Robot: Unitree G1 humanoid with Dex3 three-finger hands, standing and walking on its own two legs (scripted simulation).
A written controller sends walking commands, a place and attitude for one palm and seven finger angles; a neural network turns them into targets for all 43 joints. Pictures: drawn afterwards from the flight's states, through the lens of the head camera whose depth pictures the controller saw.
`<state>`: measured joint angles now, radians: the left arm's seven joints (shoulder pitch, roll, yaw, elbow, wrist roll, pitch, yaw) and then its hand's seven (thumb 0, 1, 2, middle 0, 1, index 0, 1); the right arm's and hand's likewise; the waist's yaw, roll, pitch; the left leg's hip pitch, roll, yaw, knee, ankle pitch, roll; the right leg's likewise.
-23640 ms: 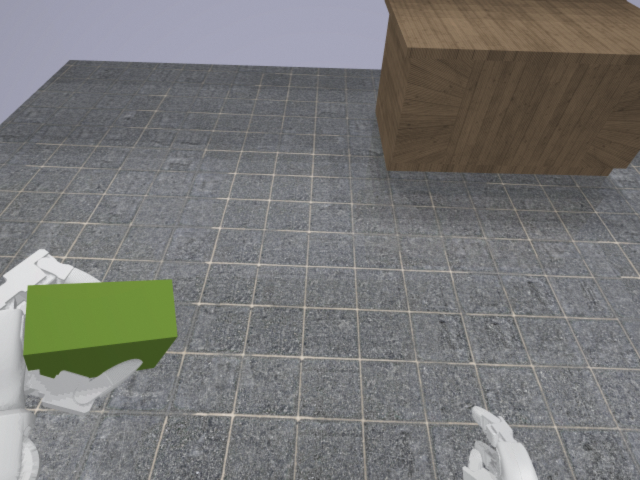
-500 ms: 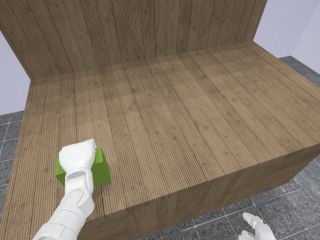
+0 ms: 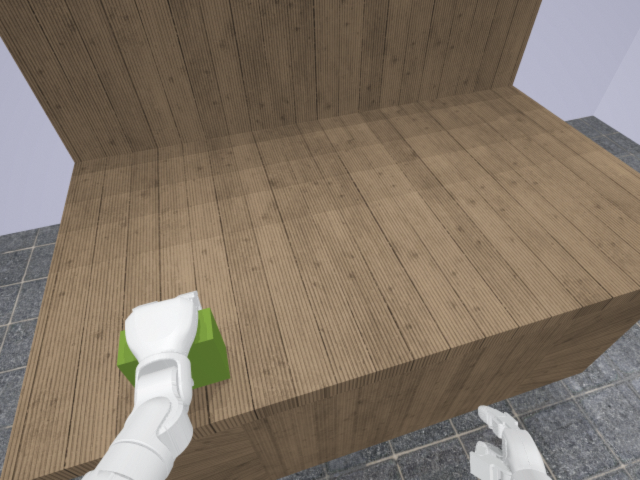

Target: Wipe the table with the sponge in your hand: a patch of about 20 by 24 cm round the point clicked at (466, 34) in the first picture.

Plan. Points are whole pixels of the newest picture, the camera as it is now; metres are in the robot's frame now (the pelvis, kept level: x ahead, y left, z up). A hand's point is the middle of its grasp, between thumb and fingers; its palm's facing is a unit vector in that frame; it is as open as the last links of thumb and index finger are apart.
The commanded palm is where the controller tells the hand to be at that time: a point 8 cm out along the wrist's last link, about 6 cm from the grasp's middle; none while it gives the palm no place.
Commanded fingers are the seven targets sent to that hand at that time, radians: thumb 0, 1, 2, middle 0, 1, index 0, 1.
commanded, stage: wipe back along the middle lane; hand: left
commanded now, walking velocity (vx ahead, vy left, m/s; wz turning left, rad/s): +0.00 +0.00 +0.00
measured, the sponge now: (181, 361) +0.28 +0.25 -0.05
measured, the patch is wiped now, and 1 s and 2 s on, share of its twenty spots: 0.75 0.80 1.00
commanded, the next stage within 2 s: slide across to the third lane in 0.18 s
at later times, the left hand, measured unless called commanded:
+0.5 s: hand (180, 346) +0.29 +0.24 -0.02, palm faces -0.09 -0.05 -0.99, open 9.9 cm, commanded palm +0.26 +0.20 +0.03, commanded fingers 0.00 0.10 1.30 -1.20 -1.60 -1.20 -1.60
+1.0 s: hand (228, 332) +0.31 +0.18 -0.01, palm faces -0.09 -0.04 -1.00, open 9.9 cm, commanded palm +0.28 +0.15 +0.03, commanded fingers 0.00 0.10 1.30 -1.20 -1.60 -1.20 -1.60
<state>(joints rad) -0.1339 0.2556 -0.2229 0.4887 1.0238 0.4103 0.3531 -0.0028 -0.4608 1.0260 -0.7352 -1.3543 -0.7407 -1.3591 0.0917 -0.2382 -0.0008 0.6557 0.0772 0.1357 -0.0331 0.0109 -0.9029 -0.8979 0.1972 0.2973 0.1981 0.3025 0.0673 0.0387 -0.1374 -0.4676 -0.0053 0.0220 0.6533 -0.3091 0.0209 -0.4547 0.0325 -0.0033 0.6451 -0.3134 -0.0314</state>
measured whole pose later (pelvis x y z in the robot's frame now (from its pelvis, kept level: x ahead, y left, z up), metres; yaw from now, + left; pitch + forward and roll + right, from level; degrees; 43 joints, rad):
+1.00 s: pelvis -0.01 -0.01 +0.00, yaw +1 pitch +6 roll +0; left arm -0.33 0.13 -0.38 0.67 1.00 0.48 0.37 0.00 -0.46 1.03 -0.74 -1.35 -0.74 -1.36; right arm 0.05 -0.22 -0.01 0.69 0.08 0.16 -0.01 0.01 -0.90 -0.90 0.20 0.30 0.20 0.30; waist 0.07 0.04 -0.12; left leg -0.45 -0.01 0.00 0.63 -0.29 0.01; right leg -0.43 0.03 -0.02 0.63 -0.30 -0.04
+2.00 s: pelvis -0.02 -0.01 -0.01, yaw -1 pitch +14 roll -1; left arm -0.73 0.22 -0.17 1.13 0.99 0.40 0.44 0.00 -0.47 1.03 -0.75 -1.35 -0.75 -1.35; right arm 0.18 -0.24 -0.02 0.77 0.07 0.12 -0.03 0.01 -0.90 -0.90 0.20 0.30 0.20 0.30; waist -0.05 0.03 -0.16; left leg -0.67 0.02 0.01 0.71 -0.28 0.01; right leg -0.65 0.06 -0.01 0.68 -0.27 -0.04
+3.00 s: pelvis -0.01 +0.02 -0.02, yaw -2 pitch +21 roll -3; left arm -0.96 0.34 -0.14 1.28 1.01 0.39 0.42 0.00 -0.48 1.03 -0.75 -1.35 -0.76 -1.35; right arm 0.28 -0.23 -0.02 0.77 0.04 0.09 0.02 0.01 -0.90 -0.90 0.20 0.30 0.20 0.30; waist -0.11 0.03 -0.18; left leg -0.84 0.02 0.02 0.83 -0.35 0.05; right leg -0.79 0.05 -0.01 0.73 -0.31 0.00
